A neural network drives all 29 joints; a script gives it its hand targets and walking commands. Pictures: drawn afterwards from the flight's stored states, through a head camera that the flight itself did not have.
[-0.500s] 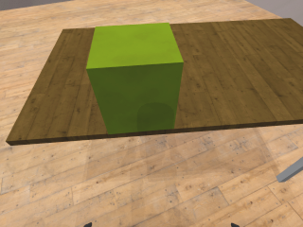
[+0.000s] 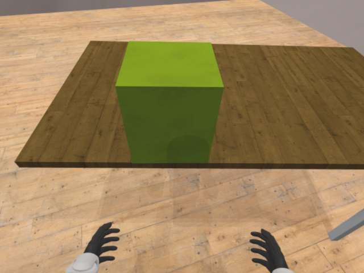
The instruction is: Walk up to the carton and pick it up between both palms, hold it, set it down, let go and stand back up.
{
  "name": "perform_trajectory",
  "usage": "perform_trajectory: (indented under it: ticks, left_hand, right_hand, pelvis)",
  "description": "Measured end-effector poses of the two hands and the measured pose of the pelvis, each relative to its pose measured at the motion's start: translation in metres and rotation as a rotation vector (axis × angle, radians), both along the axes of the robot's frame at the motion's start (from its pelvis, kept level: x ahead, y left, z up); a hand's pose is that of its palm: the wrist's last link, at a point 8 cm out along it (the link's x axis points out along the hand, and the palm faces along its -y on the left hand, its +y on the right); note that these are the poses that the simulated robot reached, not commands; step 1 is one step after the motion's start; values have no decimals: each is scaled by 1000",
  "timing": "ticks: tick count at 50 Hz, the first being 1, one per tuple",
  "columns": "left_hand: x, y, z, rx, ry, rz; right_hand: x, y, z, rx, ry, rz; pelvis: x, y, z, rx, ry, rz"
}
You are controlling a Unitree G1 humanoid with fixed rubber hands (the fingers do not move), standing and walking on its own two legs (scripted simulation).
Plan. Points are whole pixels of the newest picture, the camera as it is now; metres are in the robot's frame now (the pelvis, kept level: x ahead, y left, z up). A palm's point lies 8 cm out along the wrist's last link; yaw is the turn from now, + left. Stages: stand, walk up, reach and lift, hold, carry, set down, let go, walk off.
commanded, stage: reach and lift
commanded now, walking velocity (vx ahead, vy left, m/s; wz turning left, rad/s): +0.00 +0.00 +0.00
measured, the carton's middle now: (170, 104) +0.49 +0.06 +0.11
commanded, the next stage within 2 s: none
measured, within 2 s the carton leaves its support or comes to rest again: neither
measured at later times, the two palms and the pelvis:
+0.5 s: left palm (74, 250) +0.16 +0.24 -0.02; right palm (278, 254) +0.16 -0.18 -0.02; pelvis -0.01 +0.00 +0.00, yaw +1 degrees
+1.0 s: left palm (70, 206) +0.22 +0.24 +0.05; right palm (279, 205) +0.24 -0.18 +0.05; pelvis +0.00 +0.01 +0.00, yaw +1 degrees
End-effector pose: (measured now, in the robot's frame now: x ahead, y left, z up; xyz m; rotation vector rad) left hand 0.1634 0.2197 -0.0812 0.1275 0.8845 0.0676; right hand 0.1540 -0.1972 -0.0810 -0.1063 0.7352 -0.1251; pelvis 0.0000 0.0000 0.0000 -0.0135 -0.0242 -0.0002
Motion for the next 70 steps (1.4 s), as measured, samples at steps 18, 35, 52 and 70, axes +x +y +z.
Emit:
perform_trajectory:
  ticks: [18, 35, 52, 70]
  left_hand:
    - [-9, 22, 56, 17, -202, 35]
    - [30, 21, 94, -56, -384, 65]
    - [58, 23, 137, -66, -507, 21]
    - [92, 27, 172, -82, -584, 38]
  right_hand:
    - [-5, 2, 42, 42, -113, -23]
    - [56, 12, 97, 60, -259, 9]
    - [85, 17, 138, 82, -410, 35]
    - [125, 18, 177, 97, -487, 53]
  pelvis:
    - [-11, -4, 2, 6, 2, 13]
    - [-10, 0, 3, -3, 26, 22]
    - [4, 6, 5, -10, 4, 26]
    - [-12, 5, 4, -4, 12, 39]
